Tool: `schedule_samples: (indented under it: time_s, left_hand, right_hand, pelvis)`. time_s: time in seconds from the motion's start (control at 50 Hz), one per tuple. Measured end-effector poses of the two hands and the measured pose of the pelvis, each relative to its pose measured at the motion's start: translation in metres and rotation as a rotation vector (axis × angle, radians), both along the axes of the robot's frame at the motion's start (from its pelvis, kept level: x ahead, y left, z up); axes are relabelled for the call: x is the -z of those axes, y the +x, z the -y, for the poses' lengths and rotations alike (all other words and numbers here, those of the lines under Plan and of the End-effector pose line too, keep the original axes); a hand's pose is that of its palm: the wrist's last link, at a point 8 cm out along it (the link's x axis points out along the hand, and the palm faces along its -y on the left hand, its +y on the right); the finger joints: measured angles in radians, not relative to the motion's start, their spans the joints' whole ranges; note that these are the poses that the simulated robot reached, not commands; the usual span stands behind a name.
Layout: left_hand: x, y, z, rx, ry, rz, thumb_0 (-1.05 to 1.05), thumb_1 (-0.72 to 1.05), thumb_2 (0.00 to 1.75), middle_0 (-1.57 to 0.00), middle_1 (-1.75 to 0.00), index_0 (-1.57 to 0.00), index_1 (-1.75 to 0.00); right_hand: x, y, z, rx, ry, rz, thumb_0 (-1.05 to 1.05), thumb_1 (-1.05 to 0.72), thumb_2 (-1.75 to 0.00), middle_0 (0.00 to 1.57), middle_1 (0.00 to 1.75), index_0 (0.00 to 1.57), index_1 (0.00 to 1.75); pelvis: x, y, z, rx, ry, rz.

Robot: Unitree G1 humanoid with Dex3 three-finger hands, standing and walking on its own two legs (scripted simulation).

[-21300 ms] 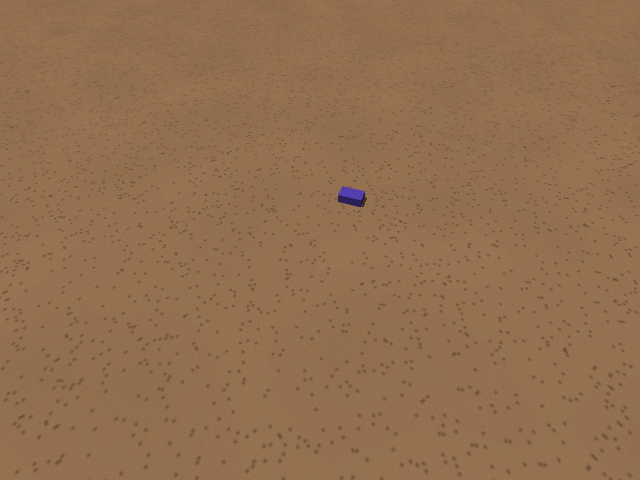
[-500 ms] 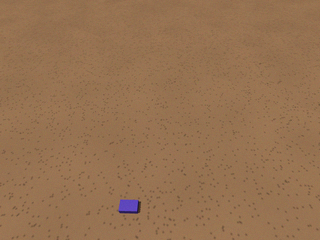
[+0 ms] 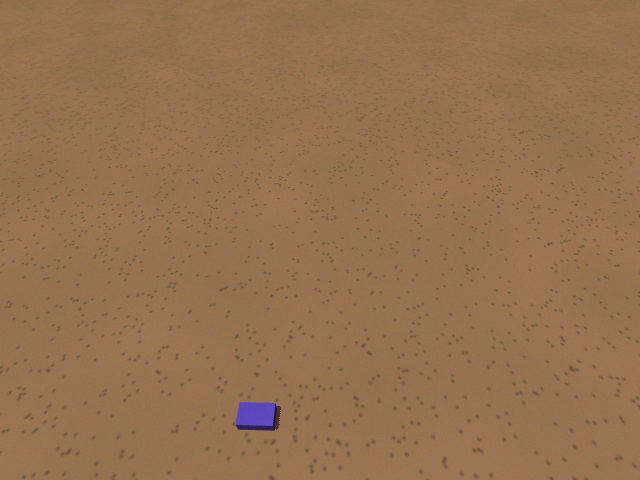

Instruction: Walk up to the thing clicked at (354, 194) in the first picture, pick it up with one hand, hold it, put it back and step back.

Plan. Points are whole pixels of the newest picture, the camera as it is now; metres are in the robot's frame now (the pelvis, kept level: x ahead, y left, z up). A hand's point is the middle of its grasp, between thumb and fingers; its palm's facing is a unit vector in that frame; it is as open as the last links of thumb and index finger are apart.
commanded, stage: walk up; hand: left
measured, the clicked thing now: (256, 416) +0.46 +0.23 -0.76
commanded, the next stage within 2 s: stand in 0.24 s
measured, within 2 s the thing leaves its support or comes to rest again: neither
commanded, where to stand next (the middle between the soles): +0.06 +0.02 m, yaw -3 degrees
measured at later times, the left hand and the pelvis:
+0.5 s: hand out of the picture +0.08 +0.25 -0.15, palm faces -0.01 -0.94 -0.34, open 7.4 cm; pelvis +0.00 +0.00 +0.00, yaw +0 degrees
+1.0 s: hand out of the picture +0.04 +0.25 -0.16, palm faces -0.02 -0.94 -0.34, open 7.4 cm; pelvis -0.02 -0.01 +0.00, yaw +0 degrees
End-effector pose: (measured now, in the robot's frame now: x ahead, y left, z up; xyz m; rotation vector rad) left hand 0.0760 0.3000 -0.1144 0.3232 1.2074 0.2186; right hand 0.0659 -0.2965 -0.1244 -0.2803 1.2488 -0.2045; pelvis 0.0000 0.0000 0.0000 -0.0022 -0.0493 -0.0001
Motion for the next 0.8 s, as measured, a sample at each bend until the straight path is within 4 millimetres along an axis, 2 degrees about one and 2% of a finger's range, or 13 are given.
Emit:
schedule_samples:
  time_s: [0.18, 0.4, 0.6, 0.8]
  left_hand:
    - [0.0, 0.001, -0.002, -0.004, 0.001, -0.001, 0.0, 0.9, 0.9, -0.2, -0.3, -0.2, -0.3]
    - [0.001, 0.003, 0.002, 0.002, -0.01, -0.002, 0.0, 0.9, 0.9, -0.2, -0.3, -0.2, -0.3]
    - [0.003, -0.008, 0.008, 0.006, -0.02, -0.009, 0.0, 0.9, 0.9, -0.2, -0.3, -0.2, -0.3]
    - [0.003, -0.025, 0.009, 0.003, -0.017, -0.022, 0.0, 0.9, 0.9, -0.2, -0.3, -0.2, -0.3]
  right_hand:
    - [0.001, -0.004, -0.002, 0.004, 0.003, -0.014, 0.01, -0.9, -0.9, 0.2, 0.3, 0.2, 0.3]
    - [-0.003, 0.006, -0.002, -0.018, -0.009, 0.022, 0.01, -0.9, -0.9, 0.2, 0.3, 0.2, 0.3]
    - [-0.006, 0.006, 0.004, -0.027, -0.017, 0.047, 0.01, -0.9, -0.9, 0.2, 0.3, 0.2, 0.3]
    - [-0.005, -0.01, 0.009, -0.021, -0.018, 0.028, 0.01, -0.9, -0.9, 0.2, 0.3, 0.2, 0.3]
  pelvis:
    - [0.0, 0.002, -0.001, -0.002, 0.0, -0.002]
    - [-0.001, 0.0, 0.0, 0.003, 0.003, -0.002]
    - [-0.001, -0.007, 0.004, 0.003, 0.001, 0.006]
    - [-0.001, -0.015, 0.008, 0.002, -0.002, 0.013]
